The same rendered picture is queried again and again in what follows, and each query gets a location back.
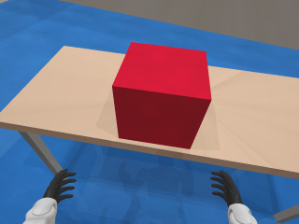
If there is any robot right forearm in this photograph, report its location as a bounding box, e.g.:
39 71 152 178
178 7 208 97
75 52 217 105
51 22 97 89
227 203 258 224

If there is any carton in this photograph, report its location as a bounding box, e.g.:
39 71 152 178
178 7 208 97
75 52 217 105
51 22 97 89
112 42 212 149

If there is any robot left hand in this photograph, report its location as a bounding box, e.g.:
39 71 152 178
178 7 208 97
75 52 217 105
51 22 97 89
43 168 77 204

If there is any robot left forearm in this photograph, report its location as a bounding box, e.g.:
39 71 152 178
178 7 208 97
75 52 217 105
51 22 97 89
22 197 58 224

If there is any table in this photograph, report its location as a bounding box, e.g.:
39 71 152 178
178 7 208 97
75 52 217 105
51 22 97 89
0 46 299 223

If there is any robot right hand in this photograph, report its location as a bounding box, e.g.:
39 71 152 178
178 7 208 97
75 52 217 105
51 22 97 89
210 170 243 207

